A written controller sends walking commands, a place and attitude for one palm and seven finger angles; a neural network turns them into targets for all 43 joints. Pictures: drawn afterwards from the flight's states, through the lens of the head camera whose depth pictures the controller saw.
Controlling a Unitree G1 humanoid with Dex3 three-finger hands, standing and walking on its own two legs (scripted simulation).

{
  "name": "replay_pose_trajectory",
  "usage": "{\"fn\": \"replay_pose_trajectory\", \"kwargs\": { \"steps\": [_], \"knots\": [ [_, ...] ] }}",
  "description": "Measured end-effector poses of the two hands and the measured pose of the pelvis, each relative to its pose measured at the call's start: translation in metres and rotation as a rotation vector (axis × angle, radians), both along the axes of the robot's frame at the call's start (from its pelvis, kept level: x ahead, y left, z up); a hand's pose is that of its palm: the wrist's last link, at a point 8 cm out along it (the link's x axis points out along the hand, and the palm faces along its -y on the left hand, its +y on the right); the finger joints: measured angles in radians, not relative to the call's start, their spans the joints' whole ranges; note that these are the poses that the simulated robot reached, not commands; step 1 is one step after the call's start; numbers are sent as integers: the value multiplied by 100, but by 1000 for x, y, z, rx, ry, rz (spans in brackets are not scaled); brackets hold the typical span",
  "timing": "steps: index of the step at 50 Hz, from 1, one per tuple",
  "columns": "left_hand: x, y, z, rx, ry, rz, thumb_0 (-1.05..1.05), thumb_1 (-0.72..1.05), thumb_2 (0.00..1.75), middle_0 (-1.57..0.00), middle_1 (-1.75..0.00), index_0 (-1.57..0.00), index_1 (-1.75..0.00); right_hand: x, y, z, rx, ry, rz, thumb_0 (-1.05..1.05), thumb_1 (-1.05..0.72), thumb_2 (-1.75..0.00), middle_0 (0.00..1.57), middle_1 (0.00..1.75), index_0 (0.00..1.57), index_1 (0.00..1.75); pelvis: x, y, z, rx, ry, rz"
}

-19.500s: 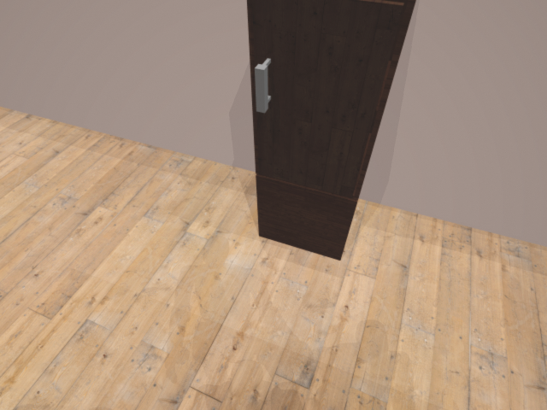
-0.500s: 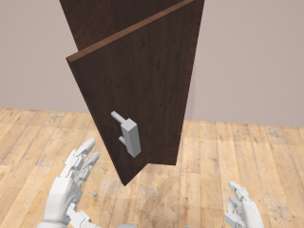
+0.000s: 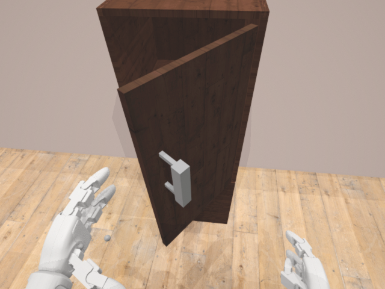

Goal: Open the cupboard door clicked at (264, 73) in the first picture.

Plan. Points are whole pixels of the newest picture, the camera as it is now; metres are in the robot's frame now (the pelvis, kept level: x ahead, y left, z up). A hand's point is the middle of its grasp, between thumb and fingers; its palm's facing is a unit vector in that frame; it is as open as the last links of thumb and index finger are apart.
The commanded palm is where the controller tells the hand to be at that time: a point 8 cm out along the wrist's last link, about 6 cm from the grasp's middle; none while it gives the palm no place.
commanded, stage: draw the hand back to the body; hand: left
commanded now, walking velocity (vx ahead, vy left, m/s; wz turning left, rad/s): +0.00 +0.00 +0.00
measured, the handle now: (174, 178) +0.33 +0.07 +0.07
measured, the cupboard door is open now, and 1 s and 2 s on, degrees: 53 53 53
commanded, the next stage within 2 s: step back with the hand held close in 1.14 s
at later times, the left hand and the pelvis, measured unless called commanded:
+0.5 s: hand (52, 206) +0.21 +0.23 +0.16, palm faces +0.31 -0.87 -0.38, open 12.3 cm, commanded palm +0.16 +0.28 +0.18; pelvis +0.02 +0.01 +0.04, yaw -1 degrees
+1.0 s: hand (32, 190) +0.21 +0.25 +0.19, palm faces +0.42 -0.82 -0.39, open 7.6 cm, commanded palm +0.16 +0.29 +0.21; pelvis +0.02 -0.01 +0.05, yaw -2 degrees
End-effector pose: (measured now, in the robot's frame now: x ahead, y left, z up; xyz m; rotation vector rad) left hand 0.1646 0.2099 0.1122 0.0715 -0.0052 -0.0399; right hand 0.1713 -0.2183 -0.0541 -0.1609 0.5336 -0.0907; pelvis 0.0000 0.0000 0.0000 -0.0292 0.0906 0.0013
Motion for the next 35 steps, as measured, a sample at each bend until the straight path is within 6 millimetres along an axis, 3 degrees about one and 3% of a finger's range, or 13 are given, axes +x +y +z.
{"fn": "replay_pose_trajectory", "kwargs": {
  "steps": [4, 11, 24, 35],
  "knots": [
    [-1, 10, 8, 8, -6, 13, -1, -47, 31, -15, -30, -15, -30, 4, 3, 6, -6, -16, 10, 1, -90, -90, 20, 30, 20, 30, 1, 2, 4, -2, -17, 3],
    [-7, 34, 30, 229, 29, 225, -1, -31, 38, -16, -30, -16, -30, 7, 8, 17, -30, 18, -1, 1, -90, -90, 20, 30, 20, 30, 6, 5, 20, 1, -69, -8],
    [3, 60, 65, 327, -19, 358, 0, 11, 56, -18, -30, -17, -30, 13, 16, 21, -34, 90, 28, 1, -90, -90, 20, 30, 20, 30, 16, 11, 41, 16, -141, -16],
    [8, 78, 95, 376, -103, 431, 1, 49, 73, -19, -30, -19, -30, 24, 7, 28, -37, 99, 25, 1, -90, -90, 20, 30, 20, 30, 21, 5, 48, 19, -167, -26]
  ]
}}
